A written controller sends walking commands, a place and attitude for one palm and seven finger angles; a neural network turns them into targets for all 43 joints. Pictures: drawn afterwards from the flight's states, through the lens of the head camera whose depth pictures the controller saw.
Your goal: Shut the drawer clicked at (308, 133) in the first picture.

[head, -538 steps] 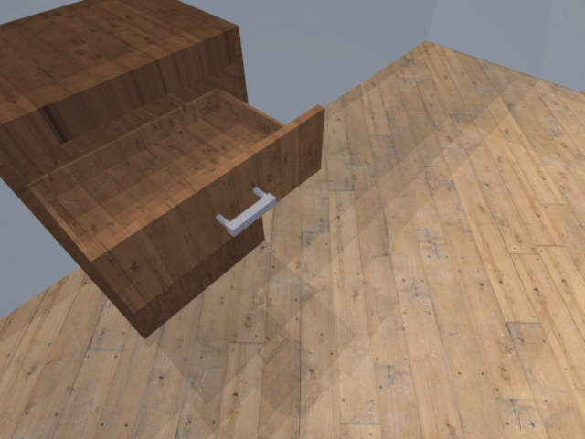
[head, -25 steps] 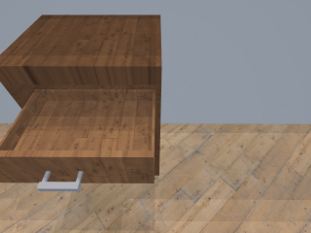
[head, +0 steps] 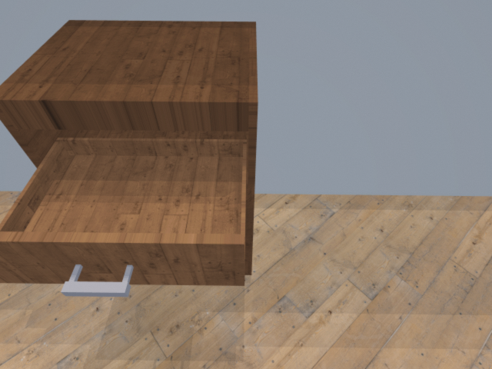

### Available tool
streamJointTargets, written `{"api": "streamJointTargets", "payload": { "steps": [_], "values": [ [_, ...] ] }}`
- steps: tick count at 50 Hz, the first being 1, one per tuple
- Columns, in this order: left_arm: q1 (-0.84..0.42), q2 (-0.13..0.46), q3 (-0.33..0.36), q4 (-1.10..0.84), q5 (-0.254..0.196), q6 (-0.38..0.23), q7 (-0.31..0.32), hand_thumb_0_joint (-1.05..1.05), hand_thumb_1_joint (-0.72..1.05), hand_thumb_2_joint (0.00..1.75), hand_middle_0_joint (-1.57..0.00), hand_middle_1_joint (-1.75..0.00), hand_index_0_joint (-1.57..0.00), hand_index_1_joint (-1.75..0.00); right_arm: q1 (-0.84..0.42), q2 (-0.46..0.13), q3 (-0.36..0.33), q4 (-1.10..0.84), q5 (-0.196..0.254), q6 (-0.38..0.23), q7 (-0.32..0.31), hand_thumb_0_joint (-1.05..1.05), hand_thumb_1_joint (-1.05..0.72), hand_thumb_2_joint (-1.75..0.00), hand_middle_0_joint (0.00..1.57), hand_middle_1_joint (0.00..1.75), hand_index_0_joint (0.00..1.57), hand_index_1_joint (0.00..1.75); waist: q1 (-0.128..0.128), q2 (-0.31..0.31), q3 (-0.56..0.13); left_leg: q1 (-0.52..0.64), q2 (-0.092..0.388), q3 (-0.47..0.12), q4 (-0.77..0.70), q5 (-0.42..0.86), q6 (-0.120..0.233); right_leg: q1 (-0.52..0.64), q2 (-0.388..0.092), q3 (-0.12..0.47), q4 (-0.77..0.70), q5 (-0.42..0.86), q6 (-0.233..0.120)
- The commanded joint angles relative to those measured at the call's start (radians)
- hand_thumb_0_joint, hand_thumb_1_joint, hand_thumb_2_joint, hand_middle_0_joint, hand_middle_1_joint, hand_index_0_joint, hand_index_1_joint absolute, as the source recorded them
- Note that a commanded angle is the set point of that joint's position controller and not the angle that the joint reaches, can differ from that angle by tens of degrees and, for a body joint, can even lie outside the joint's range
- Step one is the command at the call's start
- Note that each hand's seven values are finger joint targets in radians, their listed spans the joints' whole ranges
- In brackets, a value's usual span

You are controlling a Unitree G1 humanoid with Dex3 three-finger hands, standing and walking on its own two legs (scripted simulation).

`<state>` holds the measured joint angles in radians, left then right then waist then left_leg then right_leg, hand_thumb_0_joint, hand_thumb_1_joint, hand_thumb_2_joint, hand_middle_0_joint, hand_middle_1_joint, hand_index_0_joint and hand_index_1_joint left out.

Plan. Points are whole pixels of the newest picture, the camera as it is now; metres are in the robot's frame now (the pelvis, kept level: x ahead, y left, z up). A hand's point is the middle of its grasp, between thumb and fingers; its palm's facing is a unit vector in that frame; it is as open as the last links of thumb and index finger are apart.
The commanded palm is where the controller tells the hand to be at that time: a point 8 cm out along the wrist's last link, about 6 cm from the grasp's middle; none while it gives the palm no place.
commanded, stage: look again from close up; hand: left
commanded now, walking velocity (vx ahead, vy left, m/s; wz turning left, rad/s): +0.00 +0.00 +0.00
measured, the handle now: (100, 279) +0.28 +0.30 -0.07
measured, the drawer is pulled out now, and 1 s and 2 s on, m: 0.30 0.30 0.30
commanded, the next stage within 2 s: shuffle to correct the standing spot in 0.18 s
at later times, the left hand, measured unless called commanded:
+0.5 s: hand out of the picture -0.03 +0.18 -0.17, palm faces +0.06 -0.98 -0.21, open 7.4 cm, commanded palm none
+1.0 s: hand out of the picture -0.02 +0.23 -0.17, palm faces +0.00 -0.97 -0.23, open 7.4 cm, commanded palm none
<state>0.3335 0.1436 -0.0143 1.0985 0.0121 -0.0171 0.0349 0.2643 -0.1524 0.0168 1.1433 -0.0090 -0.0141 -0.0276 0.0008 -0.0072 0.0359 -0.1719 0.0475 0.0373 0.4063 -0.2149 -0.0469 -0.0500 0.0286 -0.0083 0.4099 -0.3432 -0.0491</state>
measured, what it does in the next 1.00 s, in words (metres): stands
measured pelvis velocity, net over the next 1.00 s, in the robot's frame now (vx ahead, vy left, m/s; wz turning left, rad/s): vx -0.01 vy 0.04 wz -0.01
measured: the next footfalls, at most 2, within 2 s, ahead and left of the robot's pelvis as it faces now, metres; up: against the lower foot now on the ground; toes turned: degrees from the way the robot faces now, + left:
none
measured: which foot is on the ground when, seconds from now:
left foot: down 0.00-1.00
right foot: down 0.00-1.00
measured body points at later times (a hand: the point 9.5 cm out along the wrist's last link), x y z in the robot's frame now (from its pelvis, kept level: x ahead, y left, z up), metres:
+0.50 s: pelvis -0.01 +0.01 +0.00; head +0.00 +0.00 +0.45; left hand -0.03 +0.23 -0.16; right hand +0.00 -0.21 -0.17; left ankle +0.00 +0.15 -0.74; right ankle -0.08 -0.08 -0.74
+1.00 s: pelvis -0.01 +0.04 +0.00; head +0.01 +0.04 +0.45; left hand -0.02 +0.28 -0.15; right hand +0.02 -0.19 -0.16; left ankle +0.00 +0.15 -0.74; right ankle -0.08 -0.08 -0.74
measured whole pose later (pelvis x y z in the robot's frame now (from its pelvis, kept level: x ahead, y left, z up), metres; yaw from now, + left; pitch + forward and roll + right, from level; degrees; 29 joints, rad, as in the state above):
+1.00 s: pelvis -0.01 +0.04 +0.00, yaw +0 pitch +0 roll +1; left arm 0.31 0.18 -0.01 1.07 0.02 -0.01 0.04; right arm 0.22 -0.17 0.00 1.10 -0.01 -0.03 -0.02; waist 0.01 -0.01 0.03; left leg -0.21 -0.01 0.07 0.42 -0.21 0.02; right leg -0.10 -0.04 0.01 0.45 -0.34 0.02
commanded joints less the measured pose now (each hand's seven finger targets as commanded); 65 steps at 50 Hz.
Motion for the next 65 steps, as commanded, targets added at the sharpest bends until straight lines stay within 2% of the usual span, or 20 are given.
{"api": "streamJointTargets", "payload": {
  "steps": [1, 15, 21, 28, 30, 31, 33, 34, 37, 39, 41, 46, 49, 50, 51, 52, 53, 58, 62, 65],
  "values": [
    [0.087, 0.106, 0.017, -0.019, -0.001, -0.016, 0.011, 0.0, 0.9, 0.9, -0.2, -0.3, -0.2, -0.3, 0.055, -0.087, -0.014, -0.021, 0.005, -0.01, -0.006, 0.0, -0.9, -0.9, 0.2, 0.3, 0.2, 0.3, 0.004, -0.019, 0.038, 0.065, 0.059, -0.046, -0.014, 0.212, 0.066, -0.132, -0.132, 0.081, -0.082, 0.373, 0.01],
    [0.098, 0.105, 0.018, -0.019, 0.0, -0.017, 0.013, 0.0, 0.9, 0.9, -0.2, -0.3, -0.2, -0.3, 0.069, -0.084, -0.016, -0.018, 0.005, -0.012, -0.006, 0.0, -0.9, -0.9, 0.2, 0.3, 0.2, 0.3, 0.007, -0.011, 0.03, 0.051, 0.054, -0.049, -0.007, 0.237, 0.069, -0.125, -0.137, 0.084, -0.069, 0.397, 0.004],
    [0.094, 0.149, 0.044, -0.037, 0.001, -0.006, 0.022, 0.0, 0.9, 0.9, -0.2, -0.3, -0.2, -0.3, 0.036, -0.097, -0.027, -0.062, 0.002, 0.012, -0.002, 0.0, -0.9, -0.9, 0.2, 0.3, 0.2, 0.3, 0.025, -0.016, 0.032, -0.034, 0.036, -0.03, 0.038, 0.176, 0.055, -0.103, -0.2, 0.132, -0.029, 0.469, -0.027],
    [0.04, 0.209, 0.073, -0.082, 0.009, 0.016, 0.026, 0.0, 0.9, 0.9, -0.2, -0.3, -0.2, -0.3, 0.019, -0.113, -0.047, -0.123, -0.004, 0.033, 0.008, 0.0, -0.9, -0.9, 0.2, 0.3, 0.2, 0.3, 0.017, -0.114, 0.063, -0.086, -0.005, 0.013, 0.129, 0.043, 0.038, -0.171, -0.294, 0.204, -0.027, 0.421, -0.083],
    [0.018, 0.211, 0.077, -0.1, 0.01, 0.022, 0.026, 0.0, 0.9, 0.9, -0.2, -0.3, -0.2, -0.3, 0.03, -0.121, -0.051, -0.134, -0.006, 0.032, 0.011, 0.0, -0.9, -0.9, 0.2, 0.3, 0.2, 0.3, 0.009, -0.107, 0.059, -0.054, -0.001, 0.005, 0.106, 0.087, 0.046, -0.209, -0.27, 0.178, 0.011, 0.381, -0.071],
    [0.006, 0.209, 0.078, -0.111, 0.01, 0.024, 0.025, 0.0, 0.9, 0.9, -0.2, -0.3, -0.2, -0.3, 0.039, -0.133, -0.053, -0.139, -0.008, 0.029, 0.012, 0.0, -0.9, -0.9, 0.2, 0.3, 0.2, 0.3, 0.004, -0.068, 0.049, -0.031, 0.015, -0.01, 0.078, 0.14, 0.057, -0.223, -0.244, 0.151, 0.051, 0.352, -0.059],
    [0.004, 0.175, 0.074, -0.127, 0.01, 0.03, 0.024, 0.0, 0.9, 0.9, -0.2, -0.3, -0.2, -0.3, 0.049, -0.172, -0.058, -0.147, -0.012, 0.026, 0.012, 0.0, -0.9, -0.9, 0.2, 0.3, 0.2, 0.3, 0.014, 0.079, 0.032, -0.004, 0.097, -0.129, 0.008, 0.229, 0.127, -0.271, -0.142, 0.045, 0.146, 0.134, -0.016],
    [0.018, 0.156, 0.069, -0.123, 0.011, 0.033, 0.023, 0.0, 0.9, 0.9, -0.2, -0.3, -0.2, -0.3, 0.038, -0.182, -0.058, -0.155, -0.01, 0.028, 0.011, 0.0, -0.9, -0.9, 0.2, 0.3, 0.2, 0.3, 0.025, 0.117, 0.017, -0.001, 0.126, -0.17, -0.028, 0.223, 0.163, -0.281, -0.106, 0.003, 0.174, 0.005, 0.001],
    [0.068, 0.111, 0.042, -0.089, 0.012, 0.029, 0.014, 0.0, 0.9, 0.9, -0.2, -0.3, -0.2, -0.3, 0.006, -0.158, -0.046, -0.155, -0.006, 0.013, 0.01, 0.0, -0.9, -0.9, 0.2, 0.3, 0.2, 0.3, 0.046, 0.096, -0.042, -0.012, 0.15, -0.202, -0.106, 0.138, 0.197, -0.216, -0.091, -0.021, 0.197, -0.096, 0.023],
    [0.091, 0.109, 0.029, -0.066, 0.016, 0.017, 0.012, 0.0, 0.9, 0.9, -0.2, -0.3, -0.2, -0.3, -0.008, -0.148, -0.04, -0.144, -0.005, 0.001, 0.01, 0.0, -0.9, -0.9, 0.2, 0.3, 0.2, 0.3, 0.05, 0.03, -0.041, -0.007, 0.119, -0.186, -0.087, 0.105, 0.169, -0.183, -0.103, 0.007, 0.075, 0.01, 0.025],
    [0.065, 0.122, 0.022, -0.058, 0.014, 0.005, 0.011, 0.0, 0.9, 0.9, -0.2, -0.3, -0.2, -0.3, 0.013, -0.134, -0.038, -0.116, -0.001, -0.007, 0.011, 0.0, -0.9, -0.9, 0.2, 0.3, 0.2, 0.3, 0.021, -0.054, -0.022, 0.032, 0.076, -0.135, -0.049, 0.138, 0.129, -0.188, -0.122, 0.044, 0.002, 0.138, 0.024],
    [0.057, 0.124, 0.014, -0.046, 0.006, -0.004, 0.011, 0.0, 0.9, 0.9, -0.2, -0.3, -0.2, -0.3, 0.037, -0.118, -0.03, -0.057, 0.007, -0.021, 0.005, 0.0, -0.9, -0.9, 0.2, 0.3, 0.2, 0.3, 0.003, -0.027, -0.026, 0.093, 0.07, -0.095, -0.036, 0.297, 0.104, -0.159, -0.13, 0.05, -0.029, 0.24, 0.035],
    [0.06, 0.126, 0.014, -0.038, 0.005, -0.005, 0.012, 0.0, 0.9, 0.9, -0.2, -0.3, -0.2, -0.3, 0.032, -0.11, -0.026, -0.043, 0.008, -0.02, 0.004, 0.0, -0.9, -0.9, 0.2, 0.3, 0.2, 0.3, 0.003, -0.018, 0.02, 0.069, 0.062, -0.083, -0.041, 0.264, 0.095, -0.158, -0.134, 0.06, -0.055, 0.251, 0.032],
    [0.084, 0.127, 0.015, -0.019, 0.02, -0.026, 0.042, 0.0, 0.9, 0.9, -0.2, -0.3, -0.2, -0.3, -0.031, -0.164, -0.031, -0.122, 0.006, -0.019, 0.014, 0.0, -0.9, -0.9, 0.2, 0.3, 0.2, 0.3, 0.012, -0.017, 0.063, -0.014, 0.077, -0.064, 0.139, 0.289, 0.064, -0.206, -0.146, 0.1, -0.086, 0.32, 0.044],
    [0.028, 0.155, 0.018, -0.071, 0.009, -0.026, 0.034, 0.0, 0.9, 0.9, -0.2, -0.3, -0.2, -0.3, 0.002, -0.118, -0.032, -0.146, -0.001, -0.007, 0.021, 0.0, -0.9, -0.9, 0.2, 0.3, 0.2, 0.3, -0.024, 0.002, 0.035, -0.042, 0.045, -0.067, 0.104, 0.022, 0.061, -0.222, -0.158, 0.112, -0.077, 0.093, 0.014],
    [-0.014, 0.166, 0.023, -0.099, 0.008, -0.023, 0.025, 0.0, 0.9, 0.9, -0.2, -0.3, -0.2, -0.3, 0.018, -0.134, -0.037, -0.15, -0.012, 0.0, 0.023, 0.0, -0.9, -0.9, 0.2, 0.3, 0.2, 0.3, -0.024, 0.059, -0.01, -0.042, 0.033, -0.064, 0.092, 0.014, 0.07, -0.198, -0.131, 0.102, -0.029, 0.064, -0.003],
    [0.004, 0.15, 0.022, -0.101, 0.006, -0.02, 0.021, 0.0, 0.9, 0.9, -0.2, -0.3, -0.2, -0.3, 0.022, -0.137, -0.041, -0.164, -0.011, 0.001, 0.02, 0.0, -0.9, -0.9, 0.2, 0.3, 0.2, 0.3, -0.02, 0.06, -0.021, -0.067, 0.036, -0.068, 0.103, -0.053, 0.079, -0.213, -0.124, 0.096, -0.02, -0.016, -0.005],
    [0.021, 0.121, 0.014, -0.098, 0.002, -0.022, 0.017, 0.0, 0.9, 0.9, -0.2, -0.3, -0.2, -0.3, 0.04, -0.126, -0.035, -0.17, -0.004, -0.012, 0.009, 0.0, -0.9, -0.9, 0.2, 0.3, 0.2, 0.3, -0.012, 0.01, -0.036, -0.043, 0.053, -0.078, 0.126, 0.203, 0.093, -0.181, -0.104, 0.086, 0.049, 0.223, 0.0],
    [0.029, 0.126, 0.012, -0.101, -0.001, -0.014, 0.017, 0.0, 0.9, 0.9, -0.2, -0.3, -0.2, -0.3, 0.042, -0.123, -0.032, -0.159, -0.003, -0.015, 0.003, 0.0, -0.9, -0.9, 0.2, 0.3, 0.2, 0.3, -0.006, 0.02, -0.02, -0.035, 0.052, -0.072, 0.112, 0.258, 0.095, -0.166, -0.104, 0.093, 0.057, 0.295, 0.003],
    [0.029, 0.128, 0.012, -0.106, -0.002, -0.008, 0.017, 0.0, 0.9, 0.9, -0.2, -0.3, -0.2, -0.3, 0.032, -0.122, -0.03, -0.15, -0.001, -0.011, 0.003, 0.0, -0.9, -0.9, 0.2, 0.3, 0.2, 0.3, -0.001, -0.014, 0.016, -0.046, 0.052, -0.07, 0.091, 0.2, 0.092, -0.177, -0.106, 0.093, 0.04, 0.247, 0.007]
  ]
}}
